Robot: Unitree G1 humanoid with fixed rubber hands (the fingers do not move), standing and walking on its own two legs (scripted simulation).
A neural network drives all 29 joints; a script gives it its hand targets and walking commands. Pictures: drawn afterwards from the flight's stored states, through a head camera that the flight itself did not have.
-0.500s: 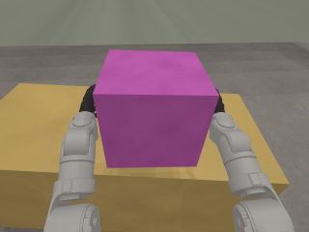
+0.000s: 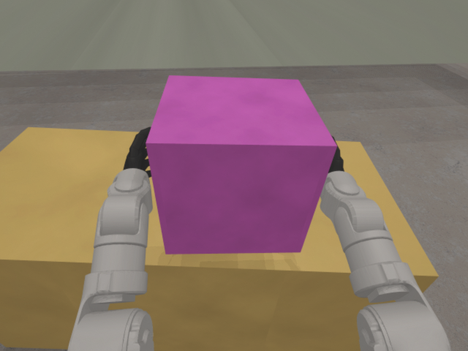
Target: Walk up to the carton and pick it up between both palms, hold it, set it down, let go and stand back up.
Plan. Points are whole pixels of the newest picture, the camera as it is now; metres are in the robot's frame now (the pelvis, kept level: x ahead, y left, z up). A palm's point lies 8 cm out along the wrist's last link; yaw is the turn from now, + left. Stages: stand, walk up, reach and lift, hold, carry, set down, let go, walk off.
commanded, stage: hold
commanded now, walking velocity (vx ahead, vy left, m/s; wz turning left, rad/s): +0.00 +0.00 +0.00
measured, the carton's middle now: (234, 163) +0.39 +0.00 +0.17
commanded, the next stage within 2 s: set down in 1.30 s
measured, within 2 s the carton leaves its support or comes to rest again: neither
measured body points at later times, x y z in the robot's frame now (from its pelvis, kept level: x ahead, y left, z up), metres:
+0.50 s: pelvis +0.00 -0.01 +0.00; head -0.05 +0.01 +0.45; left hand +0.38 +0.17 +0.17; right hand +0.38 -0.16 +0.18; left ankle +0.02 +0.11 -0.75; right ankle +0.02 -0.11 -0.75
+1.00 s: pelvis +0.00 -0.01 +0.00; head -0.04 +0.01 +0.45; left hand +0.37 +0.16 +0.17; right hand +0.37 -0.17 +0.17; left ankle +0.02 +0.11 -0.75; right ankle +0.02 -0.11 -0.75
